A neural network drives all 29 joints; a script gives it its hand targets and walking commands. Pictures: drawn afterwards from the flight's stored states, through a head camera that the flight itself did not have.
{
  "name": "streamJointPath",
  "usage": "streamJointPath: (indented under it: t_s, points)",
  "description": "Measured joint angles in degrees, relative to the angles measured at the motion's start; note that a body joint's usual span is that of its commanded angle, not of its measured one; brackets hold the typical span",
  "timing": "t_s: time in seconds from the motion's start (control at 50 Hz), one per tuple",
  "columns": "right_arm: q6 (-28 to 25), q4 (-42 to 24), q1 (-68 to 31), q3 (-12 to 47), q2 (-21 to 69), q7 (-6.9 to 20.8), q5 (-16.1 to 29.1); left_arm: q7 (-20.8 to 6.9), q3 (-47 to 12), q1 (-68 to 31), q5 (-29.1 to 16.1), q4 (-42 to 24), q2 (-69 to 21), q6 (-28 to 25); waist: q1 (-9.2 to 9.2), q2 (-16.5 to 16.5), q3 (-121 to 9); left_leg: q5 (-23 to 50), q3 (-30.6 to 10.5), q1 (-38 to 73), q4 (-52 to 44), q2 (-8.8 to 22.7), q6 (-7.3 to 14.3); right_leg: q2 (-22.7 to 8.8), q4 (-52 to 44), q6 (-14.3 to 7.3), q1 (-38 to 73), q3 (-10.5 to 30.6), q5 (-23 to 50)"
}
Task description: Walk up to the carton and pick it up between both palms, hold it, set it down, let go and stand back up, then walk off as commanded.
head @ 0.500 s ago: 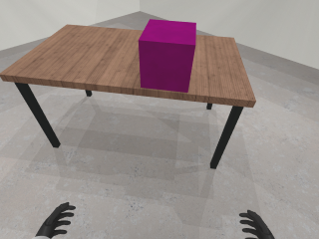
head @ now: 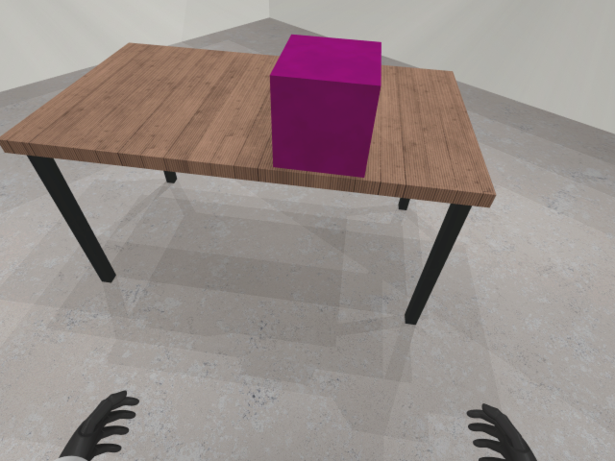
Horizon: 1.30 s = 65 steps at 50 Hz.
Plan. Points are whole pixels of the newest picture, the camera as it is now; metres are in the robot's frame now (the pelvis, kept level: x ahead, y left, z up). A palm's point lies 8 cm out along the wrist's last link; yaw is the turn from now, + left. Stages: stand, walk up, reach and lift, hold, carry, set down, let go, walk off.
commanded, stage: stand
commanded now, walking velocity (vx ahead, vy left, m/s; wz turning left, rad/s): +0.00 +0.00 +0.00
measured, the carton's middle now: (327, 104) +0.94 -0.04 +0.03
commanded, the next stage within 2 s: none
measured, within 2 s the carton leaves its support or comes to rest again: neither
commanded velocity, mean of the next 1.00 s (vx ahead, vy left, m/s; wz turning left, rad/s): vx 0.00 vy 0.00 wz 0.00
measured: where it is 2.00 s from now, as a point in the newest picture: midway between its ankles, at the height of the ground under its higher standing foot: outside the picture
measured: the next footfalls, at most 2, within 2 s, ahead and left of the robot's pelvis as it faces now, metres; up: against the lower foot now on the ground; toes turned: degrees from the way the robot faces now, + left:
none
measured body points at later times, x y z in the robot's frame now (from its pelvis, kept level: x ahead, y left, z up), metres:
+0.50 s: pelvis +0.00 +0.00 +0.00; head -0.01 +0.00 +0.45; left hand +0.17 +0.29 -0.06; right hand +0.17 -0.27 -0.06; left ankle +0.02 +0.12 -0.72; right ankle +0.03 -0.13 -0.72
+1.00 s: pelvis +0.00 +0.00 +0.00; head +0.00 +0.01 +0.45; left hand +0.17 +0.30 -0.07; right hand +0.17 -0.27 -0.06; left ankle +0.02 +0.12 -0.72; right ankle +0.03 -0.13 -0.72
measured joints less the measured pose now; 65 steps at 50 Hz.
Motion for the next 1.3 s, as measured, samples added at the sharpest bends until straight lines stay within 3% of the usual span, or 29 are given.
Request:
streamJointPath:
  t_s: [1.3]
  points:
    - [0.0,0.0,-0.3,0.0,-1.3,0.1,0.0,0.0,0.0,0.2,-0.1,2.4,1.0,0.0,0.00,0.0,0.0,0.7,0.0,0.3,-1.3,0.0,0.3,0.0,-2.3,0.4,0.8,-0.1,1.3]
